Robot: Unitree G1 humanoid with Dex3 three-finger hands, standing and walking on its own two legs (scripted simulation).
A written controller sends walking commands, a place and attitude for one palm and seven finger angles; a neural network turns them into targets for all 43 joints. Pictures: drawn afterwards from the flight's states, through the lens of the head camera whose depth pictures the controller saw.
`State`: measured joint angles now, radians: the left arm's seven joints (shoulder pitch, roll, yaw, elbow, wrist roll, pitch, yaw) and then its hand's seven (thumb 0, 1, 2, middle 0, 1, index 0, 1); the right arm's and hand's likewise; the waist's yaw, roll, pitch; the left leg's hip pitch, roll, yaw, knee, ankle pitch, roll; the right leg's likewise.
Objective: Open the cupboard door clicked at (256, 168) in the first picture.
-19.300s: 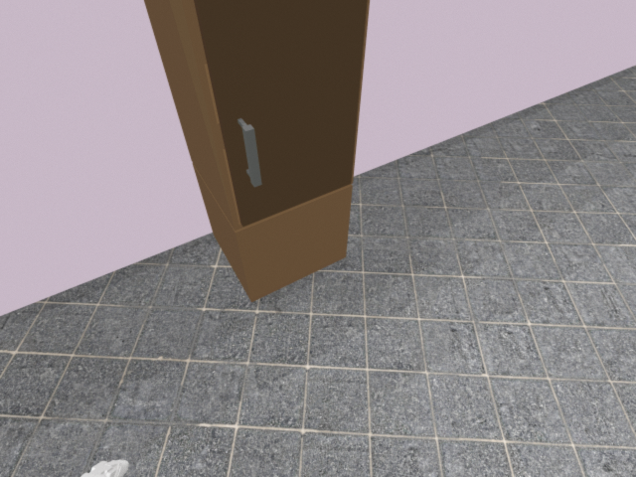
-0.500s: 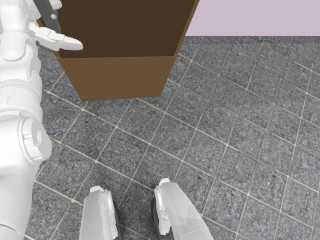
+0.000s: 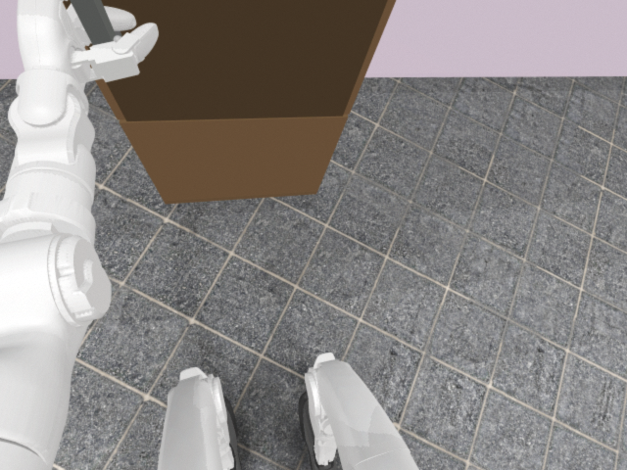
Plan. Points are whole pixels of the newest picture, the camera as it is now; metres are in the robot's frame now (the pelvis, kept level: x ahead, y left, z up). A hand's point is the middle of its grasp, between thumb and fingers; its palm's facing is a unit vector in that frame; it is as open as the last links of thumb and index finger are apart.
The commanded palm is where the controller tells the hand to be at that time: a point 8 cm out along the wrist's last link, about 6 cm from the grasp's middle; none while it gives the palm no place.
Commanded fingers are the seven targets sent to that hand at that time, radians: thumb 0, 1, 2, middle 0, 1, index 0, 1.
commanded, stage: close the thumb around the handle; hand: left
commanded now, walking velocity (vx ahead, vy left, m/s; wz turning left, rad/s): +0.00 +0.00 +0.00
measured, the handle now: out of the picture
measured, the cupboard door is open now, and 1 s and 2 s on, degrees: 0 28 43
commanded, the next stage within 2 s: pull the door open along its arc in 0.24 s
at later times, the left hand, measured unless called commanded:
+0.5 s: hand (119, 49) +0.58 +0.13 +0.06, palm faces -0.01 -1.00 -0.02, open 5.7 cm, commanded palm +0.55 +0.16 +0.06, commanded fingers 0.00 0.90 0.90 -0.40 -1.35 -0.40 -1.35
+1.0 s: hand (192, 169) +0.44 +0.07 +0.06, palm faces +0.31 -0.95 +0.03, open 6.0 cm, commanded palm +0.36 +0.13 +0.06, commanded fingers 0.00 0.90 0.90 -0.40 -1.35 -0.40 -1.35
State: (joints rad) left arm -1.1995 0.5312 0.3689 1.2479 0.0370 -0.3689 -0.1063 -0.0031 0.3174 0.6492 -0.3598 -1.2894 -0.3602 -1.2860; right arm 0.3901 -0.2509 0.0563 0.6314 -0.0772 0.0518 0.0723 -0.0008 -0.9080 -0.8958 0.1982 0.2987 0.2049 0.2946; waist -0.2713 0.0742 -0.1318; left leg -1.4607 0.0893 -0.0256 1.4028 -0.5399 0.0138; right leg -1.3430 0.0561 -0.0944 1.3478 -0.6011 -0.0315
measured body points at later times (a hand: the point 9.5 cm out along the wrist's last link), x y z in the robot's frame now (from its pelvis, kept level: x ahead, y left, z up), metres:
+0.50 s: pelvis +0.00 +0.00 +0.00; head +0.20 +0.02 +0.40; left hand +0.58 +0.19 +0.06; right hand -0.03 -0.25 -0.10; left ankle +0.04 +0.11 -0.59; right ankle +0.01 -0.11 -0.59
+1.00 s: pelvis +0.03 -0.01 +0.04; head +0.16 +0.00 +0.47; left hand +0.42 +0.12 +0.06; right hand +0.14 -0.24 -0.08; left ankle +0.04 +0.11 -0.59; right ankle +0.01 -0.11 -0.59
